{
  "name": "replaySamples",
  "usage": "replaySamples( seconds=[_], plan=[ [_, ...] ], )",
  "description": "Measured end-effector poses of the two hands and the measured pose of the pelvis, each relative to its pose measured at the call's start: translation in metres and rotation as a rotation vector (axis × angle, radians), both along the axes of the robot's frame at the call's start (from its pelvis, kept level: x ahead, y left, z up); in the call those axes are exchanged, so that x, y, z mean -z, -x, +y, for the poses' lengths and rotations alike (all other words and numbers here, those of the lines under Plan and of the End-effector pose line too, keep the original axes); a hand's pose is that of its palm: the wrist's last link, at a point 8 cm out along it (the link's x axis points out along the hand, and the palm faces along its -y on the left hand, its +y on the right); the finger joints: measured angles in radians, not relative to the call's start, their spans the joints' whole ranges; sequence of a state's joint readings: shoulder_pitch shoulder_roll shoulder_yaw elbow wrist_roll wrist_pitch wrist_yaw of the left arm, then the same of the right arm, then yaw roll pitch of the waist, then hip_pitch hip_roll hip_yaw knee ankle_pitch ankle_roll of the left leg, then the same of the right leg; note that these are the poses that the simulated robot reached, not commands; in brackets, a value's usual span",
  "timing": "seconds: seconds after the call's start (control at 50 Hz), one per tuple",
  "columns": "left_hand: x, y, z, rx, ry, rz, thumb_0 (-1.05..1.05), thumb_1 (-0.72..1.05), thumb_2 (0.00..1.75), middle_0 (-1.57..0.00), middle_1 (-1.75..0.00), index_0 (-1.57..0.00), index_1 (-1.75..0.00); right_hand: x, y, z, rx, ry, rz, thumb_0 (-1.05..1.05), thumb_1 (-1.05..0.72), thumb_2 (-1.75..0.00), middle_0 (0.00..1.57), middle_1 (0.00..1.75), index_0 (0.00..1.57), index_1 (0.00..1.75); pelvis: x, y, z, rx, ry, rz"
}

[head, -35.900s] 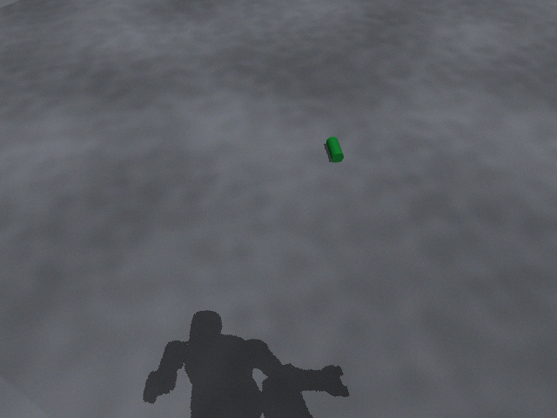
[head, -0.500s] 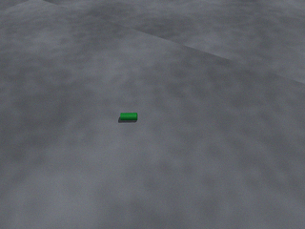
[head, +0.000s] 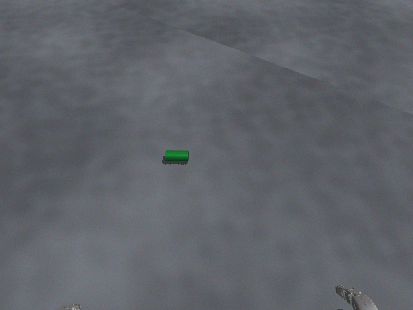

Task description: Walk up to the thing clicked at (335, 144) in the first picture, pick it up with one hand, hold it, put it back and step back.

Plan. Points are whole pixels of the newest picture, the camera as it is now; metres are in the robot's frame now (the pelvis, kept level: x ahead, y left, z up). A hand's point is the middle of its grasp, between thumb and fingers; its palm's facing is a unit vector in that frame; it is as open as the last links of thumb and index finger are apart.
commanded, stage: step back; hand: left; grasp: from above
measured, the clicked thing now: (177, 155) +1.00 +0.19 -0.74
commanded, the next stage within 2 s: stand in 0.10 s
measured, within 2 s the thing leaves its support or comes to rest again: neither
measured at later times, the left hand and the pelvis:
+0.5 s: hand out of the picture +0.07 +0.23 -0.14, palm faces -0.03 -0.94 -0.33, open 7.4 cm; pelvis -0.01 -0.02 +0.01, yaw +0 degrees
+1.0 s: hand out of the picture +0.06 +0.24 -0.14, palm faces -0.03 -0.94 -0.34, open 7.4 cm; pelvis -0.01 -0.01 +0.01, yaw +0 degrees
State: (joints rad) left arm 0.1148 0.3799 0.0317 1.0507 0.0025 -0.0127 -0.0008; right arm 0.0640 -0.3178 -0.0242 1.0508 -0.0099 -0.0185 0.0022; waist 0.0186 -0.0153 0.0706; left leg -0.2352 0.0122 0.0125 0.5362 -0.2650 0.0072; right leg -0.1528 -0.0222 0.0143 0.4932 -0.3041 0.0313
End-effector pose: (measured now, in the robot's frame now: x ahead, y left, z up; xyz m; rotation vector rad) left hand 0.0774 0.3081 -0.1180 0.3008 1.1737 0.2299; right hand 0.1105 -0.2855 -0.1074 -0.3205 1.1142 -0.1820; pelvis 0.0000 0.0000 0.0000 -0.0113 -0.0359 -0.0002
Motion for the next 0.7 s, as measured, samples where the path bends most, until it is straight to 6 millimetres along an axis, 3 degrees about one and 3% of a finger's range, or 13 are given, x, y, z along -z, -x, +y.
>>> replaySamples(
  seconds=[0.12,0.22,0.46,0.7],
  plan=[
    [-0.01,-0.016,-0.005,0.015,-0.009,-0.025,0.01,0.9,0.9,-0.21,-0.3,-0.2,-0.3,-0.001,-0.013,0.0,0.003,-0.02,-0.024,0.01,-0.91,-0.9,0.2,0.3,0.2,0.3,-0.004,-0.001,-0.002,0.007,-0.008,-0.003],
    [-0.016,-0.018,-0.014,0.028,-0.003,-0.024,0.01,0.9,0.9,-0.21,-0.3,-0.2,-0.3,-0.003,-0.008,-0.006,0.015,-0.028,-0.021,0.01,-0.91,-0.9,0.2,0.3,0.2,0.3,-0.008,0.0,-0.006,0.004,-0.011,-0.014],
    [-0.014,0.004,-0.031,0.042,0.016,0.013,0.01,0.9,0.9,-0.21,-0.3,-0.21,-0.3,-0.002,0.042,-0.027,0.062,-0.016,0.07,0.01,-0.91,-0.9,0.2,0.3,0.2,0.3,-0.013,0.013,-0.015,0.002,-0.009,-0.025],
    [-0.01,0.028,-0.029,0.033,0.018,0.069,0.01,0.9,0.9,-0.21,-0.3,-0.21,-0.3,0.002,0.081,-0.031,0.083,-0.009,0.153,0.01,-0.91,-0.9,0.2,0.3,0.2,0.3,-0.013,0.019,-0.017,0.003,-0.008,-0.016]
  ],
)
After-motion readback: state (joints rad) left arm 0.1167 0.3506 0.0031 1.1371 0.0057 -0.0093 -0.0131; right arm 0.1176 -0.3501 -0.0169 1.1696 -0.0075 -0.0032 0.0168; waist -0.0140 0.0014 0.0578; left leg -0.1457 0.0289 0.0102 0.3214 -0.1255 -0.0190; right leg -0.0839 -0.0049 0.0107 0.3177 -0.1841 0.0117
